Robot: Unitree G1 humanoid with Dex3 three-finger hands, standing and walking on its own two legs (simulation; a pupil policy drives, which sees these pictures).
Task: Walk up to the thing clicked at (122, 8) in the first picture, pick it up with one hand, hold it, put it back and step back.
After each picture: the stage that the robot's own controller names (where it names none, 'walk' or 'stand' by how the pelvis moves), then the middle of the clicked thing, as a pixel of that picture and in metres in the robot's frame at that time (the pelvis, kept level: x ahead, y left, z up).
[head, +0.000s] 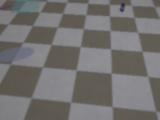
stand; (122, 7) +2.29 -0.57 -0.72
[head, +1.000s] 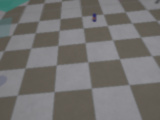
walk; (94, 17) +2.21 -0.02 -0.69
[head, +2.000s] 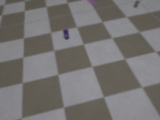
walk; (66, 34) +1.56 +0.32 -0.71
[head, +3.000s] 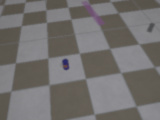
walk; (65, 64) +1.07 +0.28 -0.72
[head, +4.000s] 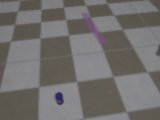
walk; (59, 98) +0.66 +0.26 -0.71
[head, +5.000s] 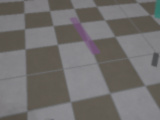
walk; out of the picture +0.41 +0.20 -0.71
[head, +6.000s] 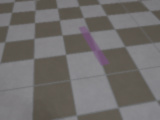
stand; out of the picture +0.34 +0.21 -0.72
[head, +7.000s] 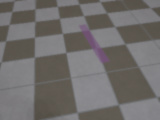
stand; out of the picture +0.35 +0.22 -0.72
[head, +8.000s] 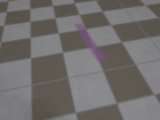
stand; out of the picture +0.34 +0.23 -0.72
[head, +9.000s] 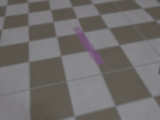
stand; out of the picture +0.33 +0.23 -0.73
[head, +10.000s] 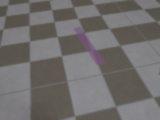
stand; out of the picture +0.33 +0.23 -0.73
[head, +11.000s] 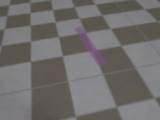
stand; out of the picture +0.33 +0.23 -0.73
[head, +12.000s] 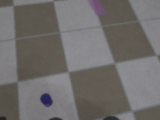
go down; (46, 100) +0.39 +0.21 -0.56
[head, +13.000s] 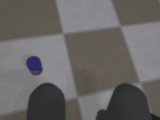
go down; (35, 66) +0.44 +0.23 -0.32
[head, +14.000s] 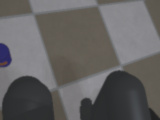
close in; (1, 56) +0.43 +0.25 -0.25
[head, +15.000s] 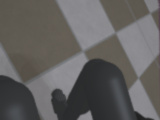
close; out of the picture +0.42 +0.28 -0.23
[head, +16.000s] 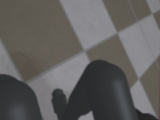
lift; out of the picture +0.41 +0.29 -0.23
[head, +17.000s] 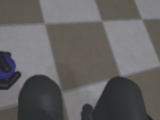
lift; (3, 70) +0.34 +0.27 -0.14
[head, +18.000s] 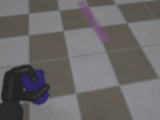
lift; (36, 88) +0.33 +0.18 +0.02
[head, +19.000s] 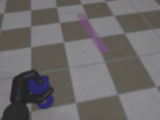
hold; (42, 92) +0.32 +0.17 +0.00
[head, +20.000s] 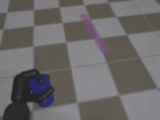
hold; (42, 91) +0.33 +0.17 +0.00
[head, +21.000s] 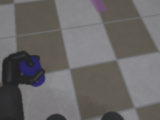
crouch; (33, 72) +0.39 +0.19 -0.06
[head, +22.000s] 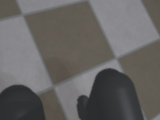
lower; out of the picture +0.48 +0.27 -0.14
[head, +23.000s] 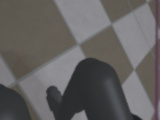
lower; out of the picture +0.44 +0.29 -0.24
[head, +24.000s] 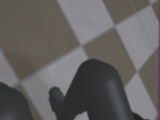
lower; out of the picture +0.44 +0.29 -0.23
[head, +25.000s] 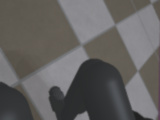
lower; out of the picture +0.44 +0.30 -0.23
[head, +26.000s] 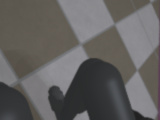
lower; out of the picture +0.44 +0.30 -0.23
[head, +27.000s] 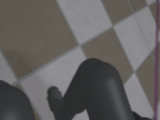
open; out of the picture +0.44 +0.29 -0.24
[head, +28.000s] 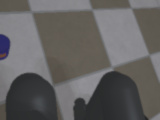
stand; (0, 48) +0.44 +0.26 -0.26
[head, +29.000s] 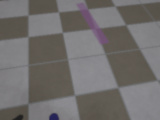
stand; out of the picture +0.39 +0.19 -0.63
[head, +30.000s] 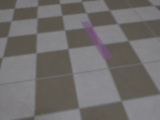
stand; out of the picture +0.40 +0.20 -0.67
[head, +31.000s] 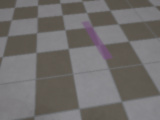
stand; out of the picture +0.39 +0.19 -0.67
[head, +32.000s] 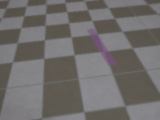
stand; out of the picture +0.42 +0.19 -0.72
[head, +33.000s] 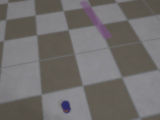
walk; (66, 107) +0.48 +0.17 -0.70
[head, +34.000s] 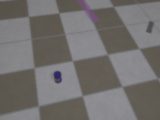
walk; (57, 77) +0.72 +0.19 -0.70
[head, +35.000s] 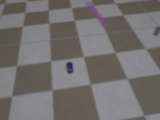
stand; (69, 67) +1.00 +0.21 -0.70
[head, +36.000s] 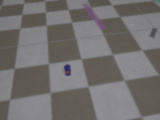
stand; (67, 70) +0.99 +0.21 -0.72
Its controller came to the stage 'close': yes
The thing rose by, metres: 0.70
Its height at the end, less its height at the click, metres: +0.00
